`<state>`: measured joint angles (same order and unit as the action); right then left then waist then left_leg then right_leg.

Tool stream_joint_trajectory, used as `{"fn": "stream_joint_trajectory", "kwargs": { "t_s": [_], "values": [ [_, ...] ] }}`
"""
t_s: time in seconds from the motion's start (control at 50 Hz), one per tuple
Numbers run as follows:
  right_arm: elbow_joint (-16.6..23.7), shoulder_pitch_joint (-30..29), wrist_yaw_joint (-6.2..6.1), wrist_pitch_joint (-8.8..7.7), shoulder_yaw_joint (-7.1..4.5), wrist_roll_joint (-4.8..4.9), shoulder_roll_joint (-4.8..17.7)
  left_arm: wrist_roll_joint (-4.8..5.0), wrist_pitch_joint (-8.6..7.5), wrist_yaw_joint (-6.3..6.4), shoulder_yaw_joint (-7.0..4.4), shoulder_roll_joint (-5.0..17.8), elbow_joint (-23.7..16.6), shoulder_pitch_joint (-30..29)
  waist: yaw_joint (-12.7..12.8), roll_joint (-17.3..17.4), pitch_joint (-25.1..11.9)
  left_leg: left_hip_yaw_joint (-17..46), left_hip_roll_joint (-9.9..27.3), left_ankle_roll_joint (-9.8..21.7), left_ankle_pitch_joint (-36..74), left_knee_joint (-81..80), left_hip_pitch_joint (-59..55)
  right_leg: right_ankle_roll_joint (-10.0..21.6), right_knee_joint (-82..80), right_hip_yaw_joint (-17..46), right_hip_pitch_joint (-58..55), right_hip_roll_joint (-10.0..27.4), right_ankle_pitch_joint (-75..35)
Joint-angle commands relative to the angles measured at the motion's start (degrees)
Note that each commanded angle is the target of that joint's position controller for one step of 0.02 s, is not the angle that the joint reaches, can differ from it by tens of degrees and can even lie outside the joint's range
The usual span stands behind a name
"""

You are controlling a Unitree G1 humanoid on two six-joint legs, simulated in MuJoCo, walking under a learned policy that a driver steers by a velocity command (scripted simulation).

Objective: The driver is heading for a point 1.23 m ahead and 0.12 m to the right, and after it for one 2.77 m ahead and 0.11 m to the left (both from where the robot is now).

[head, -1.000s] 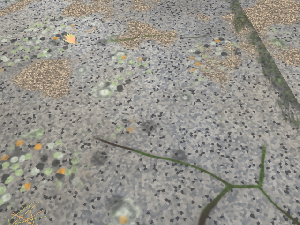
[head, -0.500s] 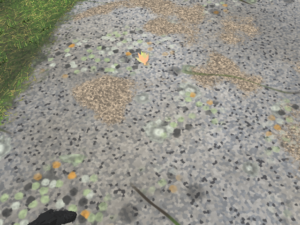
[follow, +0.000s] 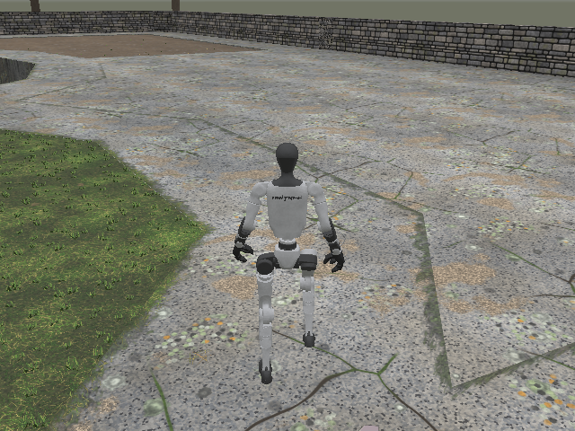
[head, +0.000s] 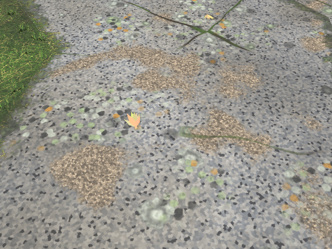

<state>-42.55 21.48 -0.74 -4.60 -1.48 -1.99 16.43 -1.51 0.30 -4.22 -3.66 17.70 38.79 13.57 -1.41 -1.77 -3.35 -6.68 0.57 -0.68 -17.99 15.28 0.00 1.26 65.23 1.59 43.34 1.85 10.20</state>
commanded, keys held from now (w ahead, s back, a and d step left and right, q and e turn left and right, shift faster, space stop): w+e+shift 0.26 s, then w+q+shift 0.44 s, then q+shift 0.30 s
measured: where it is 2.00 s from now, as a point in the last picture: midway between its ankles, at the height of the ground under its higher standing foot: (193, 135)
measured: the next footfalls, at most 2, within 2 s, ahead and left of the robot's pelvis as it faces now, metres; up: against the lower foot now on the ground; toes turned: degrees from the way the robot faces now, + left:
right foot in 0.20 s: +0.33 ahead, -0.17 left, +0.00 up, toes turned -19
left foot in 0.68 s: +0.80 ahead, -0.20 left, +0.00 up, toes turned -8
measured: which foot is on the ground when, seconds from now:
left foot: down 0.00-0.22, up 0.24-0.66, down 0.68-1.00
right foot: up 0.00-0.18, down 0.20-0.66, up 0.68-1.00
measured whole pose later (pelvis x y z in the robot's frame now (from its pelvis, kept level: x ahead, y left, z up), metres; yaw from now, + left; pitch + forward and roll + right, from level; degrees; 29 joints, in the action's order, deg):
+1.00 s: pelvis +0.83 -0.24 +0.00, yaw +7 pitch +1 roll +0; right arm -48.1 24.5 0.4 -0.7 -4.3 0.2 17.7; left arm -1.7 -2.6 0.7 2.9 14.2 32.3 -1.8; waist -5.7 -1.5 5.2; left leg 11.6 -12.0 8.0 -17.8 26.4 7.4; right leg -2.4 39.6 7.3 38.4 2.0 3.3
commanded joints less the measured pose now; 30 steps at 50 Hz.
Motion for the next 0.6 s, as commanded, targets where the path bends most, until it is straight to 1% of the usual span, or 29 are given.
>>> {"fn": "stream_joint_trajectory", "kwargs": {
  "t_s": [0.02, 0.04, 0.08, 0.1, 0.12, 0.14, 0.16, 0.18, 0.2, 0.22, 0.24, 0.26, 0.28, 0.3, 0.32, 0.34, 0.36, 0.38, 0.4, 0.42, 0.44, 0.46, 0.48, 0.5, 0.54, 0.56, 0.58, 0.6],
  "values": [
    [1.36, -1.07, 0.35, -1.95, -2.35, -0.15, 7.17, -0.16, -0.13, -0.98, -0.32, 2.83, -6.4, -8.46, 0.06, 7.26, 10.55, 3.69, 14.22, 6.44, 4.3, -10.92, -0.92, 0.7, -0.22, 0.63, 12.81, 4.13, -4.18],
    [0.83, -1.38, 0.39, -2.19, -2.41, -0.15, 7.14, -0.23, -0.11, -1.37, -0.04, 2.71, -6.99, -10.3, 0.0, 7.05, 11.37, 0.72, 13.59, 6.06, 6.37, -11.57, 0.1, 1.36, -3.98, -1.1, 10.55, 4.5, -5.63],
    [-0.56, -0.29, 0.25, -2.34, -2.65, -0.1, 7.61, -0.38, -0.22, -2.2, 0.62, 2.09, -8.08, -14.54, -1.19, 5.91, 13.11, -3.86, 13.1, 5.54, 11.36, -12.87, 0.7, 3.49, -11.94, -5.64, 5.36, 4.22, -6.71],
    [-1.25, 0.24, 0.13, -2.25, -2.8, -0.1, 8.2, -0.34, -0.27, -2.41, 1.04, 1.39, -8.49, -15.85, -1.33, 5.65, 13.6, -5.94, 13.13, 5.18, 18.25, -12.13, 0.04, 5.05, -15.61, -7.92, 2.43, 3.44, -5.76],
    [-1.63, -0.08, 0.05, -2.13, -2.96, -0.12, 9.18, -0.14, -0.24, -2.23, 1.27, 1.01, -8.36, -15.37, -0.42, 5.8, 12.63, -8.3, 12.83, 4.66, 33.73, -8.89, -0.82, 6.87, -18.7, -10.4, -2.63, 1.44, -4.05],
    [-2.03, 0.58, -0.07, -1.85, -3.25, -0.1, 10.66, 0.15, -0.21, -1.67, 1.15, 1.36, -7.87, -13.57, 0.87, 6.93, 9.87, -9.0, 13.42, 4.53, 53.75, -3.57, -3.31, 8.42, -19.24, -12.88, -7.56, -1.6, -1.8],
    [-2.2, 0.7, -0.24, -1.01, -3.74, -0.34, 12.62, 0.45, -0.34, -1.02, 0.57, 2.78, -6.72, -8.6, 4.02, 8.37, 5.83, -9.33, 14.37, 4.38, 69.35, 5.36, -5.97, 9.79, -19.12, -13.97, -12.84, -4.48, 2.44],
    [-1.86, -0.1, -0.31, 0.12, -4.44, -0.62, 14.9, 0.72, -0.69, -0.36, -0.53, 5.05, -4.41, 1.02, 9.05, 9.55, -0.22, -9.05, 15.57, 4.74, 77.01, 18.85, -4.43, 11.04, -18.88, -14.17, -23.78, -7.57, 7.7],
    [-0.78, -1.59, -0.17, 0.58, -4.44, -0.43, 15.08, 0.4, -1.17, 0.56, -2.29, 8.37, -0.19, 14.38, 15.23, 7.68, -7.39, -8.34, 14.94, 4.17, 70.95, 36.95, 4.43, 12.7, -23.32, -11.21, -42.53, -9.83, 7.27],
    [-0.65, 0.46, 0.61, 0.27, -2.79, -1.32, 8.89, 0.14, -0.89, 1.85, -4.03, 13.23, 1.82, 16.01, 12.76, 0.38, -8.75, -6.56, 9.49, 2.52, 25.26, 56.08, 20.91, 13.37, -25.31, 1.71, -56.21, -3.21, 14.5],
    [6.25, 0.16, 1.91, -0.9, -1.28, -0.04, 3.86, 0.14, 0.14, 2.35, -5.71, 21.17, -0.01, 11.81, 6.96, -16.36, -14.85, -0.14, -2.5, -1.2, -11.13, 78.16, 43.89, 23.09, -41.35, 39.11, -67.81, 11.32, 25.3],
    [8.71, -9.04, 1.84, -2.19, -1.45, -0.6, 8.17, 0.66, 0.46, 2.62, -5.78, 19.45, -0.92, 14.06, 11.06, -4.11, -15.48, 10.46, 0.07, 0.12, -3.66, 78.3, 49.63, 21.53, -47.98, 44.94, -67.78, 11.4, 24.54],
    [8.56, -9.81, 1.59, -2.84, -1.02, 0.46, 7.48, 0.2, -0.02, 3.47, -5.1, 17.08, 0.85, 13.14, 9.31, -2.25, -8.98, 10.16, 2.96, 0.92, -0.99, 75.63, 50.31, 19.54, -49.47, 39.56, -61.11, 12.63, 18.92],
    [6.61, -7.2, 1.18, -2.76, -0.4, 0.56, 6.67, -0.26, -0.88, 3.92, -3.99, 13.14, 1.43, 10.86, 5.5, 4.01, -3.03, 9.27, 6.26, 1.24, 1.52, 69.82, 46.28, 16.76, -49.24, 32.96, -50.22, 11.5, 13.27],
    [5.81, -5.78, 1.27, -1.85, 0.01, -0.15, 5.77, -0.42, -1.86, 4.22, -2.92, 10.53, 1.05, 7.35, 2.72, 5.6, -0.7, 9.63, 8.04, 1.45, 1.17, 66.07, 41.54, 15.53, -49.37, 27.5, -41.22, 9.77, 11.51],
    [4.48, -3.42, 1.56, -0.43, 0.18, -0.57, 5.45, -0.45, -2.77, 4.15, -1.78, 8.0, 0.69, 4.66, 0.35, 5.06, 1.15, 9.88, 9.26, 1.56, 1.03, 63.36, 36.76, 14.67, -50.95, 23.13, -33.54, 8.2, 9.78],
    [3.74, -2.47, 1.91, 0.99, 0.19, -0.46, 5.12, -0.24, -3.78, 3.83, -1.03, 6.27, 1.12, 4.4, -0.72, 3.89, 2.29, 10.02, 9.95, 1.5, 0.54, 60.58, 34.56, 14.39, -52.85, 19.66, -29.6, 7.14, 9.08],
    [3.71, -3.42, 2.21, 2.08, 0.27, -0.15, 4.69, -0.05, -4.77, 3.49, -0.79, 5.99, 2.11, 5.16, -0.96, 2.71, 4.76, 9.37, 10.23, 1.35, 1.11, 58.02, 35.31, 14.31, -55.18, 16.79, -27.12, 6.75, 7.3],
    [4.47, -6.4, 2.44, 2.59, 0.37, 0.28, 4.26, 0.21, -5.56, 3.18, -0.86, 6.36, 3.02, 6.02, -0.37, 1.99, 7.74, 8.71, 10.4, 1.52, 4.39, 54.61, 38.19, 13.51, -58.07, 13.59, -26.78, 6.14, 5.3],
    [5.22, -9.49, 2.63, 2.69, 0.46, 0.8, 3.94, 0.42, -6.1, 2.84, -0.83, 6.26, 3.77, 7.27, 0.67, 1.92, 10.13, 7.78, 10.08, 2.07, 8.35, 50.16, 41.06, 11.77, -59.96, 9.4, -28.32, 4.96, 0.49],
    [5.83, -12.21, 2.79, 2.59, 0.63, 1.31, 3.4, 0.59, -6.47, 2.55, -0.8, 6.18, 4.3, 7.98, 1.63, 1.09, 11.7, 7.13, 9.44, 2.52, 12.39, 45.45, 42.49, 10.25, -61.47, 5.81, -29.14, 3.79, -3.75],
    [5.99, -14.27, 2.99, 2.26, 0.64, 1.68, 3.24, 0.69, -6.91, 2.35, -0.53, 5.34, 4.54, 8.14, 2.38, 1.6, 12.76, 6.85, 8.23, 3.16, 16.67, 40.48, 41.99, 8.41, -61.91, 1.71, -29.78, 2.25, -9.35],
    [5.81, -15.39, 3.33, 1.93, 0.58, 1.98, 3.02, 0.7, -7.31, 2.34, -0.21, 4.88, 4.68, 8.15, 2.72, 2.41, 12.58, 5.87, 6.08, 3.9, 20.44, 36.27, 40.81, 6.64, -61.79, -2.62, -31.43, 0.94, -16.68],
    [5.96, -16.2, 3.78, 1.66, 0.75, 2.22, 2.2, 0.91, -7.8, 2.54, -0.06, 5.17, 4.99, 8.59, 2.98, 1.5, 11.65, 4.05, 4.8, 4.62, 24.69, 32.11, 38.49, 5.26, -62.82, -4.99, -32.5, 1.37, -22.53],
    [5.94, -17.71, 4.49, 1.2, 0.92, 2.31, 1.46, 1.18, -8.66, 3.12, 0.29, 5.53, 6.04, 9.29, 2.98, 1.25, 10.99, 1.56, 3.06, 6.49, 31.76, 25.47, 34.39, 3.48, -65.11, -7.84, -36.47, 3.26, -32.43],
    [5.03, -17.05, 4.66, 1.08, 0.75, 2.23, 1.92, 1.09, -8.79, 3.45, 0.35, 5.8, 6.36, 9.18, 2.59, 1.24, 9.8, -0.11, 1.02, 7.25, 33.11, 23.33, 32.79, 2.25, -64.27, -9.46, -40.43, 3.34, -40.83],
    [4.44, -16.25, 4.75, 1.04, 0.57, 2.1, 2.46, 1.0, -8.8, 4.05, 0.27, 6.7, 6.45, 9.14, 1.95, -0.27, 8.08, -1.46, -0.87, 7.77, 33.06, 21.72, 30.28, 1.25, -61.84, -10.45, -44.06, 4.12, -50.98],
    [3.21, -14.0, 4.65, 1.28, 0.18, 1.84, 3.68, 0.57, -8.37, 4.84, -0.04, 7.91, 6.39, 8.61, 0.55, -2.0, 5.69, -3.12, -3.46, 8.03, 30.61, 21.35, 28.37, 0.17, -58.07, -11.51, -48.64, 4.68, -62.4]
  ]
}}
Keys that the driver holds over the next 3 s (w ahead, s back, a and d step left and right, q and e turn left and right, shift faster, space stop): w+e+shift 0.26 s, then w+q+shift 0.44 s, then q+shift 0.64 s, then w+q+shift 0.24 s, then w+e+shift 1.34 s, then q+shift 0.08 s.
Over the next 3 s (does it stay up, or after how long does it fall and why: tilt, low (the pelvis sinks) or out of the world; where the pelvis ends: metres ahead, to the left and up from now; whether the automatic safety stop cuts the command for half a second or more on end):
stays up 2.06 0.13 -0.02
